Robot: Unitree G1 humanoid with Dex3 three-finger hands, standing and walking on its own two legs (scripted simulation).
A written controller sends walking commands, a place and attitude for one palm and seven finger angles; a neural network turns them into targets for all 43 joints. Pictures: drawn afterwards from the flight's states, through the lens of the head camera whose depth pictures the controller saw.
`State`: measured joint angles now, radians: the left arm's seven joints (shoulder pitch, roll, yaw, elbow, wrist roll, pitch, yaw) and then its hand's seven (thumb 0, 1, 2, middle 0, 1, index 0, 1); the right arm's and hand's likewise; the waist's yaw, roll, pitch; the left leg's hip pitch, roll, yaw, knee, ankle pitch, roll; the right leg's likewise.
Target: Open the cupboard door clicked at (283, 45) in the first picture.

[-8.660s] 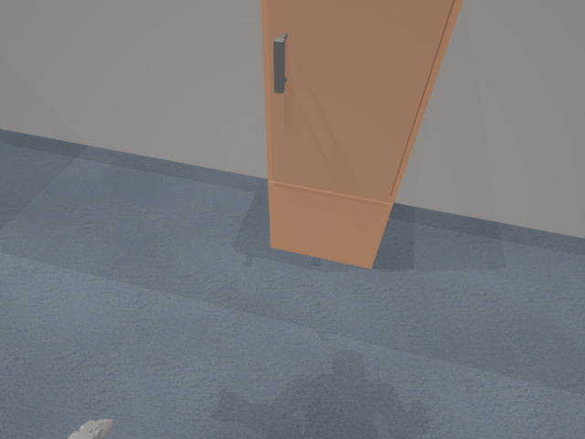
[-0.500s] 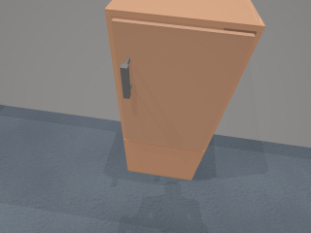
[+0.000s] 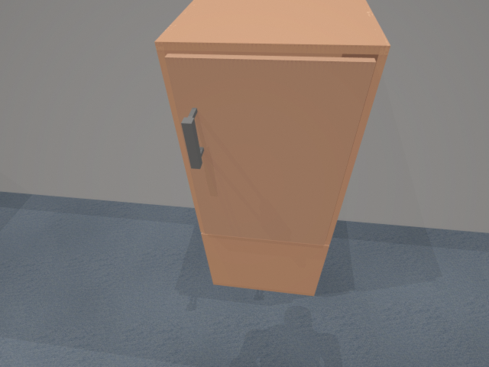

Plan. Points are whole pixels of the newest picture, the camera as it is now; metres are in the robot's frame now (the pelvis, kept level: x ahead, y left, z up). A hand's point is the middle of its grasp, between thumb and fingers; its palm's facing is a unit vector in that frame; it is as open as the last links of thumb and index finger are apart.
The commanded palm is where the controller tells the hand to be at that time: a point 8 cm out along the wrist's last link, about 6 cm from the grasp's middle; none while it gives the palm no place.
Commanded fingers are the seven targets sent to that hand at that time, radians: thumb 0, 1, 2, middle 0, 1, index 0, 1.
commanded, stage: look again from close up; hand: left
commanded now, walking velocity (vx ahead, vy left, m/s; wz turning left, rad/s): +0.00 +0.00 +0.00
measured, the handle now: (195, 138) +0.57 +0.15 +0.08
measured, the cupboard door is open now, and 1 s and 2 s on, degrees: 0 0 0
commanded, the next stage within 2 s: come to a stop and stand still in 0.38 s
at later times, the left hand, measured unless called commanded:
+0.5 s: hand out of the picture +0.02 +0.16 -0.17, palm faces +0.04 -0.98 -0.21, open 7.4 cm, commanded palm none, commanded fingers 0.00 0.90 0.90 -0.20 -0.30 -0.20 -0.30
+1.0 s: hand out of the picture -0.03 +0.18 -0.18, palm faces +0.07 -0.98 -0.19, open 7.4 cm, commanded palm none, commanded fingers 0.00 0.90 0.90 -0.20 -0.30 -0.20 -0.30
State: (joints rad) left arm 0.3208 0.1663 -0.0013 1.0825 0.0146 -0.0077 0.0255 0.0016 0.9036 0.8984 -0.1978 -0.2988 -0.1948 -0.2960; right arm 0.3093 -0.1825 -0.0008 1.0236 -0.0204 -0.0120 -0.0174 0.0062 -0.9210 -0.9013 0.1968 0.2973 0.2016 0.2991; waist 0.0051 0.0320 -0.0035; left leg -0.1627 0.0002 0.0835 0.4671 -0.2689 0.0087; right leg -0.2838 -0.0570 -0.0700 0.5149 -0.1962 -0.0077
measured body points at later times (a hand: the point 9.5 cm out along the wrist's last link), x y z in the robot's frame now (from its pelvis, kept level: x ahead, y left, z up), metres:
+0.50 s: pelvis -0.01 -0.02 +0.00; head -0.01 -0.02 +0.45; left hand +0.02 +0.21 -0.15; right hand -0.03 -0.24 -0.16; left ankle -0.01 +0.11 -0.74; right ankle +0.05 -0.11 -0.74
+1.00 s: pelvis -0.02 +0.01 +0.00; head -0.04 +0.00 +0.45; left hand -0.04 +0.23 -0.16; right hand -0.02 -0.21 -0.16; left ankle -0.01 +0.11 -0.74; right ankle +0.05 -0.11 -0.74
